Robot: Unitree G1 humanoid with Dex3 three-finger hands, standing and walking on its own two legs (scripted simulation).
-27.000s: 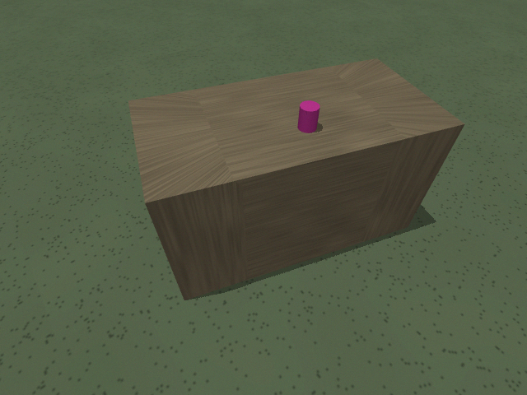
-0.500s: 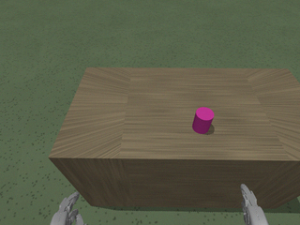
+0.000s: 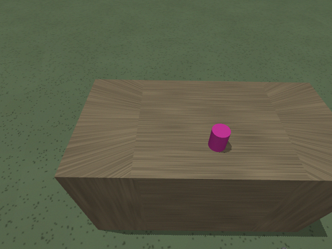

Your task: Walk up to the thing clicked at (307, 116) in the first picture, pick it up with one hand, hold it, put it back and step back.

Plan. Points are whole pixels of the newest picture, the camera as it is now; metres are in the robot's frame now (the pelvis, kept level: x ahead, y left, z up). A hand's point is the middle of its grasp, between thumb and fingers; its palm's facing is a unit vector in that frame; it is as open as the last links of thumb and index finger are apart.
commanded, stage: stand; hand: right
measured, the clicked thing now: (219, 138) +0.52 -0.18 -0.10
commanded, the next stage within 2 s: none
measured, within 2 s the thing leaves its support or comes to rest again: neither
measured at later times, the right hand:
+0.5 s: hand out of the picture +0.04 -0.25 -0.12, palm faces -0.02 +0.94 -0.35, open 9.7 cm
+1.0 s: hand out of the picture +0.06 -0.25 -0.12, palm faces -0.02 +0.94 -0.34, open 7.4 cm
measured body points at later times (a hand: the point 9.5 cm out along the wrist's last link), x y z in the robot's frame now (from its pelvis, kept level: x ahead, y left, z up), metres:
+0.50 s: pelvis -0.01 +0.00 +0.03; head -0.01 +0.01 +0.48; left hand +0.04 +0.30 -0.11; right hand +0.04 -0.29 -0.10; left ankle +0.02 +0.13 -0.71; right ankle -0.01 -0.13 -0.71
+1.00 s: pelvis +0.00 +0.00 +0.04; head +0.00 +0.00 +0.49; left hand +0.07 +0.29 -0.10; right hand +0.06 -0.30 -0.10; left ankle +0.02 +0.13 -0.71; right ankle -0.01 -0.13 -0.71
